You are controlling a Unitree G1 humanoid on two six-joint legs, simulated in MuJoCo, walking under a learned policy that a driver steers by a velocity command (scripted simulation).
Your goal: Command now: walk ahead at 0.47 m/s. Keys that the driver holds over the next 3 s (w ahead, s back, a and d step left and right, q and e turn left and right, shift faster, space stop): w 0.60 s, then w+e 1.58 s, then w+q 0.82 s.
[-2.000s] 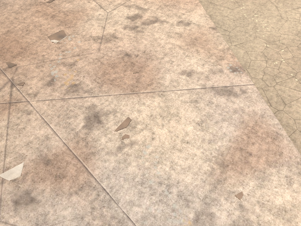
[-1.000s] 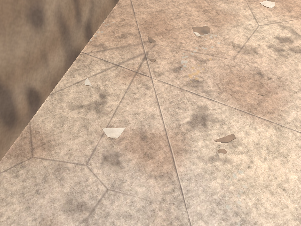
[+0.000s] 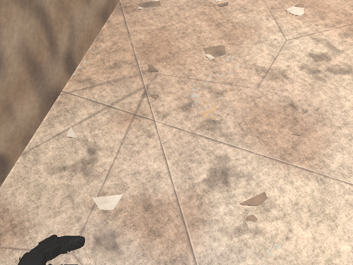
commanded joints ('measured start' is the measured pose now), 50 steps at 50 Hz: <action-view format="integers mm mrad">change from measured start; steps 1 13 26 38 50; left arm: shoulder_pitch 300 255 345 244 3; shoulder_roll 164 146 169 76 63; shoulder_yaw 52 49 49 36 32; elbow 36 97 160 90 -56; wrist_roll -2 6 0 -13 -8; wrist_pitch -2 -23 41 40 29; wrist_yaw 8 28 47 42 -26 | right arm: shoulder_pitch -51 -295 -179 -219 -153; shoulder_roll -134 -60 -166 -104 -186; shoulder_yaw -21 -9 -48 -30 -54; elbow -120 -166 -160 -91 -26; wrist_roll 41 -16 -5 -35 -2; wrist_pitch -48 -22 -54 -74 -8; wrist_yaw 10 3 45 28 -8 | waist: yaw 156 88 -28 71 20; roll -168 -36 -74 58 53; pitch -171 12 -193 -10 20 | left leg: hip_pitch -700 -640 -79 -95 199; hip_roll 5 123 6 206 261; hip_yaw -46 7 93 18 232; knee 535 -8 -344 -700 -537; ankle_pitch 61 577 484 584 994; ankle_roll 39 -15 128 223 139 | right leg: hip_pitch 688 354 506 -160 -133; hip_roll -358 -199 -181 -134 -51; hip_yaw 707 191 76 174 -8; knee -410 -552 -18 388 -33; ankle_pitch -460 43 568 32 56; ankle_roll -185 -162 -53 79 -12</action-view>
